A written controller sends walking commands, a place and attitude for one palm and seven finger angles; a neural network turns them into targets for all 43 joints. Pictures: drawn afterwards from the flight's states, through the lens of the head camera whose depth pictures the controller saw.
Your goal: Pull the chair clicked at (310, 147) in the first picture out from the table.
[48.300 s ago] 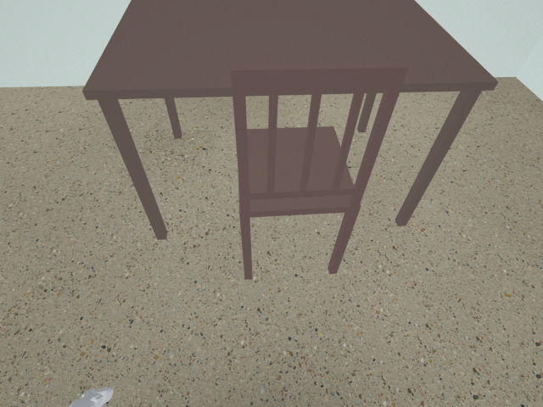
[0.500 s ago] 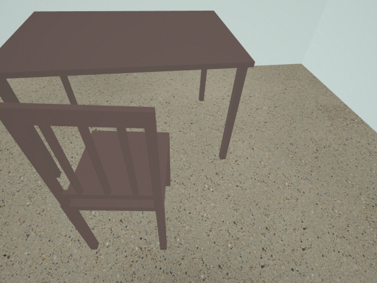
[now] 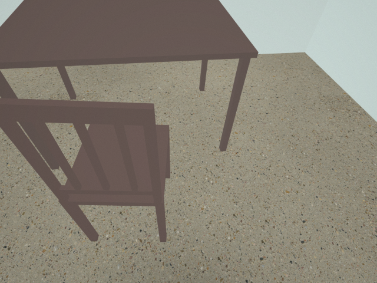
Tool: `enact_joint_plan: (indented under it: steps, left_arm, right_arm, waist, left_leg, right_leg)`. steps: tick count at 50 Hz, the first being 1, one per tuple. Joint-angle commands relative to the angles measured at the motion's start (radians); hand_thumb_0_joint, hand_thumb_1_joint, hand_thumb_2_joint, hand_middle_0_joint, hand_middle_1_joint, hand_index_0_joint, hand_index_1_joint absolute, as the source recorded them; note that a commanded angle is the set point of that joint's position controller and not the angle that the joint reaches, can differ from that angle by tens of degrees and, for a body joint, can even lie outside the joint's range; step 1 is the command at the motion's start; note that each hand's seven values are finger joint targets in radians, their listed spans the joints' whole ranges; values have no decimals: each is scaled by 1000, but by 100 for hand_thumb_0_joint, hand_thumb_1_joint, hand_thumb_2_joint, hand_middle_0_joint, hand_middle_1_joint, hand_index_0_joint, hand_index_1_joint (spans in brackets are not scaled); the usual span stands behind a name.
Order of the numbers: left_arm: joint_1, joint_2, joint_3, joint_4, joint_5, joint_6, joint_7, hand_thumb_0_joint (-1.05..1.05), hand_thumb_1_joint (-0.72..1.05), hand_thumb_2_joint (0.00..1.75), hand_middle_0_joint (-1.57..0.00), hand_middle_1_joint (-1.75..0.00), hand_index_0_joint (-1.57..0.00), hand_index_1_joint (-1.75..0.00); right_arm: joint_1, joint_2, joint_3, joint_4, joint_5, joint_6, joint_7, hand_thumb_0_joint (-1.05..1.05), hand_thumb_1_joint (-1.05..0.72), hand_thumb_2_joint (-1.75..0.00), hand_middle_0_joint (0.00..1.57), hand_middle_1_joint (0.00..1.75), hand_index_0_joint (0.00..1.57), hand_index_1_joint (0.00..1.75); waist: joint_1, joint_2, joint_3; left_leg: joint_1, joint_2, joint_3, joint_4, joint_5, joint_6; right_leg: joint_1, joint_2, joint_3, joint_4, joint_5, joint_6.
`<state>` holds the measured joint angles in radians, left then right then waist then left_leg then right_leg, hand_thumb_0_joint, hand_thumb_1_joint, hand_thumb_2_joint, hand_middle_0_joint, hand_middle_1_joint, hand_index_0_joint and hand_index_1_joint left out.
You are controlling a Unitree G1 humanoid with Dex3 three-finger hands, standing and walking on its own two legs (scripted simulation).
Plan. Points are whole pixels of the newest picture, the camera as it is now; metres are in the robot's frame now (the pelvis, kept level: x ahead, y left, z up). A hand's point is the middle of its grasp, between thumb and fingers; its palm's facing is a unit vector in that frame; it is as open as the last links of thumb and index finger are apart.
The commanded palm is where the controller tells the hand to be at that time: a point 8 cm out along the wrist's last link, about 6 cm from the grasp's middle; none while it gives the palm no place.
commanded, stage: come to a stop and stand still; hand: left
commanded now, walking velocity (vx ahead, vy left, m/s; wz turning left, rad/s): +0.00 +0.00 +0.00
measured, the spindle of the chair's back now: (94, 160) +0.45 +0.31 -0.08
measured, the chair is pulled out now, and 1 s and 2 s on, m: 0.30 0.30 0.30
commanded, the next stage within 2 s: look again from close up in 0.38 s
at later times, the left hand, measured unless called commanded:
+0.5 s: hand out of the picture +0.00 +0.15 -0.18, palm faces +0.02 -0.99 -0.14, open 7.4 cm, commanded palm none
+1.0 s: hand out of the picture -0.01 +0.14 -0.18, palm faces +0.03 -0.99 -0.13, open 7.4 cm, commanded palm none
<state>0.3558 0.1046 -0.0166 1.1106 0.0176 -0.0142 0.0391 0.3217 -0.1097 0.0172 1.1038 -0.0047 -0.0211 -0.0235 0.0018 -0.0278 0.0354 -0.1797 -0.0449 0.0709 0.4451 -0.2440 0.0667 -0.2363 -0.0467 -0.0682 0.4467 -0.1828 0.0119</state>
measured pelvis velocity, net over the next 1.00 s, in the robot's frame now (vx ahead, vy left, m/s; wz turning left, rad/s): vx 0.01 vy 0.00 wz -0.01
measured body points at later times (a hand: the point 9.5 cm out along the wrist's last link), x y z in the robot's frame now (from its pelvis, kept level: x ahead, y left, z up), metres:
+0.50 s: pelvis +0.01 +0.00 +0.00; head +0.02 +0.01 +0.45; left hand +0.00 +0.20 -0.17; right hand +0.00 -0.21 -0.16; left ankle +0.00 +0.07 -0.74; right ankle +0.04 -0.13 -0.74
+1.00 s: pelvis +0.01 +0.00 +0.00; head +0.02 +0.01 +0.45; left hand -0.01 +0.20 -0.17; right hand -0.01 -0.21 -0.16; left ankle +0.00 +0.07 -0.74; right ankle +0.04 -0.13 -0.74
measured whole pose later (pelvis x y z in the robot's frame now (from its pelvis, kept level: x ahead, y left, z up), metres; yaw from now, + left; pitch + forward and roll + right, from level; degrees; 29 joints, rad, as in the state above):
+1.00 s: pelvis +0.01 +0.00 +0.00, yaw +0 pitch -2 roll +0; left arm 0.34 0.11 -0.01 1.11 0.02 -0.01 0.04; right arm 0.31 -0.10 0.02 1.14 0.00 -0.03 -0.03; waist 0.00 -0.03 0.04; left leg -0.14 -0.04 0.07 0.41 -0.25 0.06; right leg -0.20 -0.04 -0.06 0.42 -0.19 0.01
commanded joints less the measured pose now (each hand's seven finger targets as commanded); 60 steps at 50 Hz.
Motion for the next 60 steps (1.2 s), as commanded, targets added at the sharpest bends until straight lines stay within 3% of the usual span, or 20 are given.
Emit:
enact_joint_plan:
  steps: [1,10,17,41,53,60]
  left_arm:
    - [67,82,12,-26,-2,-16,7,0,90,90,-20,-30,-20,-30]
    - [52,89,11,-26,-4,-15,7,0,90,90,-20,-30,-20,-30]
    - [38,93,14,-31,-4,-14,7,0,90,90,-20,-30,-20,-30]
    - [58,86,13,-24,-2,-11,6,0,90,90,-20,-30,-20,-30]
    - [70,79,15,-23,-4,-14,6,0,90,90,-20,-30,-20,-30]
    - [74,80,14,-23,-3,-13,7,0,90,90,-20,-30,-20,-30]
  right_arm:
    - [70,-97,-18,-12,-3,-15,-6,0,-90,-90,20,30,20,30]
    - [58,-90,-16,6,-3,-12,-7,0,-90,-90,20,30,20,30]
    - [57,-97,-16,10,-4,-15,-8,0,-90,-90,20,30,20,30]
    - [60,-95,-16,19,-3,-11,-8,0,-90,-90,20,30,20,30]
    - [74,-89,-17,21,-4,-18,-12,0,-90,-90,20,30,20,30]
    - [75,-84,-18,23,-3,-14,-11,0,-90,-90,20,30,20,30]
  waist:
    - [-1,27,40]
    - [3,24,71]
    - [2,38,43]
    - [2,21,82]
    - [1,25,38]
    - [3,15,74]
  left_leg:
    - [-89,142,-141,-129,54,-22]
    - [-83,141,-130,-127,69,-27]
    - [-62,146,-133,-131,114,-28]
    - [-73,148,-134,-162,32,-29]
    - [-38,151,-127,-146,102,-27]
    - [-60,151,-129,-154,61,-27]
  right_leg:
    - [64,-73,95,-58,60,-46]
    - [65,-73,98,-72,70,-48]
    - [90,-74,91,-64,93,-45]
    - [63,-68,95,-83,38,-43]
    - [78,-69,97,-71,82,-46]
    - [65,-66,97,-81,56,-46]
